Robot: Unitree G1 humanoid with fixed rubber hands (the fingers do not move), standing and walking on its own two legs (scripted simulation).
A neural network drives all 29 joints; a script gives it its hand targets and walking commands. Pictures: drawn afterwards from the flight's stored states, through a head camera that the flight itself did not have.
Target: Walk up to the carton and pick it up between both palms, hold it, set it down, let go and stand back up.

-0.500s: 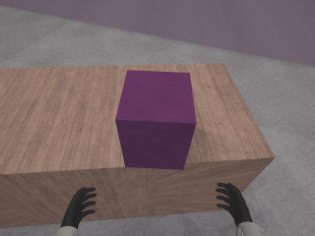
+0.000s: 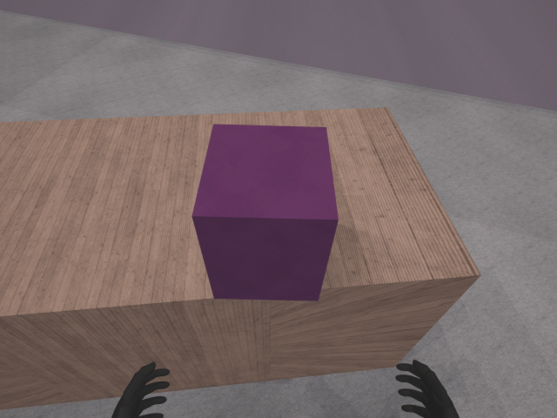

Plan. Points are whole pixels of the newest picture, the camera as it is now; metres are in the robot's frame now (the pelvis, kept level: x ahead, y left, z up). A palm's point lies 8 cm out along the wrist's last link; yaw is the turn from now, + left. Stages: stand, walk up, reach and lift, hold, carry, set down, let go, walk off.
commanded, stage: let go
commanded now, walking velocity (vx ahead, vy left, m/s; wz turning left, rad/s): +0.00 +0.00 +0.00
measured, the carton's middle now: (268, 216) +0.46 +0.03 -0.02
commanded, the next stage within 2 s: stand in 0.06 s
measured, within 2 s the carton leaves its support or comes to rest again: neither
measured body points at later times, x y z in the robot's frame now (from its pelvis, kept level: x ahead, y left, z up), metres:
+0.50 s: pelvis +0.00 +0.01 -0.01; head -0.01 +0.01 +0.44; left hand +0.07 +0.25 -0.14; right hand +0.00 -0.25 -0.15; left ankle -0.01 +0.13 -0.74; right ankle -0.02 -0.10 -0.74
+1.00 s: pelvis -0.02 +0.04 -0.01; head -0.04 +0.03 +0.44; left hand +0.01 +0.25 -0.16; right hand -0.07 -0.18 -0.17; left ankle -0.01 +0.13 -0.74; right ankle -0.02 -0.10 -0.74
